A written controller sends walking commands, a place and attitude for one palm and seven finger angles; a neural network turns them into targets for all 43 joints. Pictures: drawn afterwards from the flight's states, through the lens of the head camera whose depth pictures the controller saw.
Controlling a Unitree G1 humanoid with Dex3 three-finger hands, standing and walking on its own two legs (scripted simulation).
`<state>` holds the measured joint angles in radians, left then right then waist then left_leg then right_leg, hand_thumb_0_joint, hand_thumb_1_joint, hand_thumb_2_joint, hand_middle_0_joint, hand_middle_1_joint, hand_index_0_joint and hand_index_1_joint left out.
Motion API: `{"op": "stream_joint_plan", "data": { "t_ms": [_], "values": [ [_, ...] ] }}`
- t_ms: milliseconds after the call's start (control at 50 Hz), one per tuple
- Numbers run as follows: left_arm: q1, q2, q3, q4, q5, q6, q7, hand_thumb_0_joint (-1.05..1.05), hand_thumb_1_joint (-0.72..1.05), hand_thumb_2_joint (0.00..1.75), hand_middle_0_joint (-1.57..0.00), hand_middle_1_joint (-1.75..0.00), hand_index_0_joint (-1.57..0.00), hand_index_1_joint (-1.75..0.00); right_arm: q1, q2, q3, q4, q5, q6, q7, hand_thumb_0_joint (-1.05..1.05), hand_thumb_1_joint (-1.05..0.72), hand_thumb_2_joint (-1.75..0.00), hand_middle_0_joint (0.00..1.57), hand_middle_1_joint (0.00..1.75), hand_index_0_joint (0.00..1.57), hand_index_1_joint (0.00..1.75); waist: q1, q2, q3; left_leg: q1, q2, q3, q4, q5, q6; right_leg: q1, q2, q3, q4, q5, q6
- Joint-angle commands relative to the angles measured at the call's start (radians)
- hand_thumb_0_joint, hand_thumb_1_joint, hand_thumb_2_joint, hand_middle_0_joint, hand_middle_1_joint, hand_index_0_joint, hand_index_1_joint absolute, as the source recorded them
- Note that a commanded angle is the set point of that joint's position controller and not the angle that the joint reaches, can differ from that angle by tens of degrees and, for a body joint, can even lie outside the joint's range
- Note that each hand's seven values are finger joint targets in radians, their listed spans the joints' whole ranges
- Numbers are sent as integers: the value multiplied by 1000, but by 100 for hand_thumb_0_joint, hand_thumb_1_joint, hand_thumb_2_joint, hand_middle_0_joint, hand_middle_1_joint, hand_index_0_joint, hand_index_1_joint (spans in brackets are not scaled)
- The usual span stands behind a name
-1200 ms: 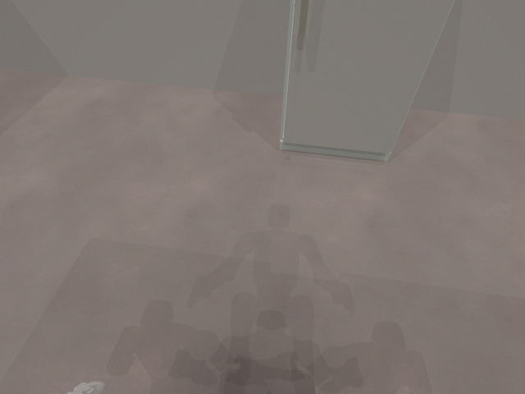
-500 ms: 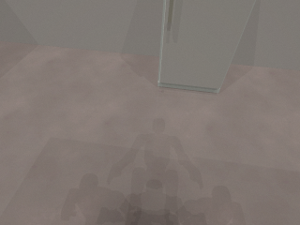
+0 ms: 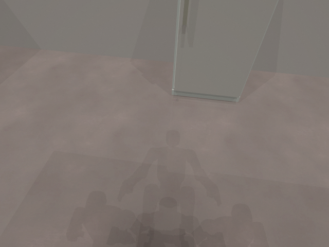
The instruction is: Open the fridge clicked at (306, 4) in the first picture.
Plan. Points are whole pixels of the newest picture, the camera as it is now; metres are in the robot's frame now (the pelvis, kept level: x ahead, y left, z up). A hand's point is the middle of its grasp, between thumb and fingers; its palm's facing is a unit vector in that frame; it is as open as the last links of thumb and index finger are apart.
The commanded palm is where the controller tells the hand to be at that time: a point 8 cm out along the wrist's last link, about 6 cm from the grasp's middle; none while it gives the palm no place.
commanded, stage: look at it before walking up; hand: left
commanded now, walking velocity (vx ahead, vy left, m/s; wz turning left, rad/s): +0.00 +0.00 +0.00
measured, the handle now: out of the picture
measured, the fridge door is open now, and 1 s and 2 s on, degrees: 0 0 0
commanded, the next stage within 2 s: walk to a spot facing it in 0.24 s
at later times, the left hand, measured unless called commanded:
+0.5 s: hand out of the picture +0.06 +0.23 -0.17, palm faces -0.03 -0.96 -0.29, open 7.4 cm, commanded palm none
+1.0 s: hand out of the picture +0.13 +0.21 -0.19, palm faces -0.11 -0.99 -0.13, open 7.4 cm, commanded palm none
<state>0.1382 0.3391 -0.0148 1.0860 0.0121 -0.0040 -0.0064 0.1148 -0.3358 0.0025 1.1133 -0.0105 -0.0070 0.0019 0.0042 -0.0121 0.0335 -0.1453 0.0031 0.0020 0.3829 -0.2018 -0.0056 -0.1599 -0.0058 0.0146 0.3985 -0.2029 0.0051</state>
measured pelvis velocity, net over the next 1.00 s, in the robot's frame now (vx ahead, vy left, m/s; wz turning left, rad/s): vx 0.15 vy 0.03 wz -0.18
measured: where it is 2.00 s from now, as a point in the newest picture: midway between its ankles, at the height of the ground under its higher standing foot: (177, 197)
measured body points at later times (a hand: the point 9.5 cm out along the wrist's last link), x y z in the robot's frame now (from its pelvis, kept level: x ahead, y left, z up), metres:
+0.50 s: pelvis +0.01 +0.00 +0.00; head +0.00 +0.00 +0.45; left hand +0.06 +0.28 -0.14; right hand +0.07 -0.28 -0.14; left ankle +0.00 +0.12 -0.74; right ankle +0.01 -0.12 -0.74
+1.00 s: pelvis +0.15 +0.03 -0.01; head +0.16 +0.06 +0.44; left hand +0.14 +0.26 -0.18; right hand +0.12 -0.19 -0.15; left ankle +0.13 +0.12 -0.74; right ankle +0.10 -0.09 -0.66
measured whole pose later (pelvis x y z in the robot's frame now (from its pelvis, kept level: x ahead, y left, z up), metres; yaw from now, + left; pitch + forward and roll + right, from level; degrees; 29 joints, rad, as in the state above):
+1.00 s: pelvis +0.15 +0.03 -0.01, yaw -10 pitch -1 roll -1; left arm 0.39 0.18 0.05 1.14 0.04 0.01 -0.02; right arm 0.32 -0.12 -0.03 1.07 -0.02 -0.09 -0.02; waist 0.01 -0.05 0.02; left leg -0.14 0.05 0.21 0.50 -0.34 0.03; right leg -0.47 -0.05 -0.04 1.15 -0.34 -0.02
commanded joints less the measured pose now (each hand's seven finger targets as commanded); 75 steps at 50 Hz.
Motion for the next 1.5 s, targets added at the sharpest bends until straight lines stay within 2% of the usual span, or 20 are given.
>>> {"op": "stream_joint_plan", "data": {
  "t_ms": [0, 320, 440, 540, 620, 660, 720, 780, 800, 820, 840, 880, 960, 1160, 1240, 1260, 1280, 1300, 1400, 1480],
  "values": [
    [-46, 212, 46, -66, -1, -25, 18, 0, 90, 90, -20, -30, -20, -30, -53, -212, -39, -63, 4, -28, -12, 0, -90, -90, 20, 30, 20, 30, -6, 8, -69, 21, 115, -103, -64, 117, 35, 3, -113, 101, -73, 107, -36],
    [-44, 213, 47, -62, 0, -23, 18, 0, 90, 90, -20, -30, -20, -30, -59, -216, -37, -61, 4, -28, -12, 0, -90, -90, 20, 30, 20, 30, -2, 17, -59, 28, 118, -105, -82, 123, 35, 14, -113, 96, -86, 109, -33],
    [85, 83, 35, -41, 12, 15, 1, 0, 90, 90, -20, -30, -20, -30, 56, -104, -25, -40, -14, 4, -2, 0, -90, -90, 20, 30, 20, 30, 1, 32, 84, -91, 120, -99, -97, -416, 38, -139, -52, 116, -45, -362, -40],
    [176, 38, 50, -61, 13, -10, -9, 0, 90, 90, -20, -30, -20, -30, 119, -90, -43, -60, -9, -19, -5, 0, -90, -90, 20, 30, 20, 30, 9, 42, 68, -85, 165, -115, -14, -341, 81, -145, -24, 114, 72, -261, -70],
    [334, 77, 79, -18, 12, -32, 6, 0, 90, 90, -20, -30, -20, -30, 75, 1, -40, -104, -3, -36, -2, 0, -90, -90, 20, 30, 20, 30, 54, -198, 100, -361, 32, 95, 362, -265, 12, 60, -202, 436, -112, -217, -182],
    [427, 71, 87, 5, 11, -49, 23, 0, 90, 90, -20, -30, -20, -30, -18, 13, -41, -150, -5, -53, -3, 0, -90, -90, 20, 30, 20, 30, 93, -165, 103, -534, 64, 62, 539, -352, 2, 195, -315, 562, -138, 78, -284],
    [366, 39, 87, -1, 24, -54, 34, 0, 90, 90, -20, -30, -20, -30, 7, 55, -46, -150, 5, -63, 3, 0, -90, -90, 20, 30, 20, 30, 42, -112, 56, -433, 106, 16, 420, -359, 9, 135, -295, 430, -66, 140, -255],
    [260, 8, 87, -17, 7, -49, 21, 0, 90, 90, -20, -30, -20, -30, 211, 81, -50, -77, 5, -65, 2, 0, -90, -90, 20, 30, 20, 30, -67, -51, 16, 43, 28, 132, 135, -69, 5, -188, -130, 217, 19, 2, -146],
    [247, -27, 84, -27, 4, -47, 13, 0, 90, 90, -20, -30, -20, -30, 347, 35, -66, -31, 2, -69, -11, 0, -90, -90, 20, 30, 20, 30, -118, 64, -16, 244, 90, 38, 73, -138, 24, -341, -59, 152, 202, -23, -108],
    [239, -97, 78, -53, -2, -44, 6, 0, 90, 90, -20, -30, -20, -30, 490, -69, -95, 3, -16, -74, -21, 0, -90, -90, 20, 30, 20, 30, -156, 322, -58, 321, 363, -335, -111, -332, 110, -499, 50, -1, 537, -224, -47],
    [188, -85, 79, -84, 6, -52, 10, 0, 90, 90, -20, -30, -20, -30, 522, -75, -91, 5, -17, -66, -21, 0, -90, -90, 20, 30, 20, 30, -155, 286, -11, 263, 486, -489, -218, -383, 171, -556, 30, 2, 710, -335, -53],
    [130, -98, 76, -76, 17, -43, 3, 0, 90, 90, -20, -30, -20, -30, 391, 20, -72, -31, -11, -66, -24, 0, -90, -90, 20, 30, 20, 30, -99, 54, 121, 85, 476, -400, -232, -334, 198, -596, -76, 21, 834, -225, -54],
    [196, -161, 78, -50, 23, -13, -16, 0, 90, 90, -20, -30, -20, -30, 332, 89, -48, -27, -10, -93, -33, 0, -90, -90, 20, 30, 20, 30, -15, 122, 117, 14, 325, -42, -220, -27, 138, -515, -105, -17, 771, -62, -19],
    [-86, -164, 70, -156, 13, -14, -26, 0, 90, 90, -20, -30, -20, -30, 439, 99, -52, 45, -17, -86, -36, 0, -90, -90, 20, 30, 20, 30, -44, 138, 166, 126, 291, 163, -194, 417, 119, -411, -59, -157, 294, 69, -45],
    [133, -105, 88, -97, 22, -34, -16, 0, 90, 90, -20, -30, -20, -30, 396, 49, -63, 50, -13, -76, -34, 0, -90, -90, 20, 30, 20, 30, 73, 130, 2, 170, 279, 210, 153, 792, 89, -85, 28, -202, 194, 0, -102],
    [284, -46, 105, -51, 28, -48, -9, 0, 90, 90, -20, -30, -20, -30, 383, 51, -64, 40, -6, -74, -27, 0, -90, -90, 20, 30, 20, 30, 143, 83, -102, 30, 246, 222, 403, 653, 54, 178, -18, -139, 140, 65, -125],
    [394, 71, 132, -26, 28, -59, 8, 0, 90, 90, -20, -30, -20, -30, 432, 122, -50, 17, 10, -77, -15, 0, -90, -90, 20, 30, 20, 30, 161, -130, -240, -272, 121, 230, 756, 32, 18, 446, -303, 245, 85, 99, -217],
    [426, 133, 140, -14, 4, -55, 11, 0, 90, 90, -20, -30, -20, -30, 381, 142, -50, -23, 13, -77, -20, 0, -90, -90, 20, 30, 20, 30, 141, -157, -251, -433, 38, 110, 1019, -373, 14, 450, -461, 523, -45, 221, -295],
    [95, -47, 88, -86, 8, -67, 21, 0, 90, 90, -20, -30, -20, -30, 338, 160, -58, -13, -19, -27, -8, 0, -90, -90, 20, 30, 20, 30, -31, -25, 9, -365, 190, 16, 887, -108, -1, -146, -299, 147, -195, -78, -179],
    [101, -64, 89, -79, 15, -74, 18, 0, 90, 90, -20, -30, -20, -30, 316, 178, -61, -44, -20, -7, 5, 0, -90, -90, 20, 30, 20, 30, -57, -78, 32, -323, 187, 59, 666, -45, -28, -235, -241, 50, -240, -101, -172]
  ]
}}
